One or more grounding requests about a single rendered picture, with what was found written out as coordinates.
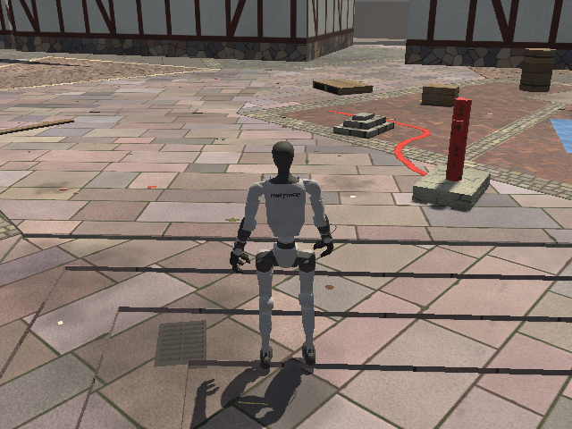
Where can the left robot upper arm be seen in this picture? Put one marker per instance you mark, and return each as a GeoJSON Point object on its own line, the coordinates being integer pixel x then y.
{"type": "Point", "coordinates": [256, 190]}

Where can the robot right hand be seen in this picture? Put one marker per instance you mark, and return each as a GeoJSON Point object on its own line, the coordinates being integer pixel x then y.
{"type": "Point", "coordinates": [321, 244]}

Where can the right robot upper arm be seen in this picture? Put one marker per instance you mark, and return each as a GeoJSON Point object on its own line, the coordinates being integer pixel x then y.
{"type": "Point", "coordinates": [317, 203]}

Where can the robot right forearm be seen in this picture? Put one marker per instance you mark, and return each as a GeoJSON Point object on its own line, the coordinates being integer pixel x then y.
{"type": "Point", "coordinates": [325, 232]}

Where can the robot left forearm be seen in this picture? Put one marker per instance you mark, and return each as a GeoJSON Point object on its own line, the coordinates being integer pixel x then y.
{"type": "Point", "coordinates": [241, 239]}

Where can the left robot shin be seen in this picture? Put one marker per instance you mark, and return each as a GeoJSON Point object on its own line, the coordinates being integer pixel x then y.
{"type": "Point", "coordinates": [265, 327]}

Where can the robot left hand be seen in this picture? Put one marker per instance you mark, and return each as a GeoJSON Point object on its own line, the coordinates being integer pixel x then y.
{"type": "Point", "coordinates": [234, 260]}

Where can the left robot foot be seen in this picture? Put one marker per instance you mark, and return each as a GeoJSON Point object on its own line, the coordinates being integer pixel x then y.
{"type": "Point", "coordinates": [266, 361]}

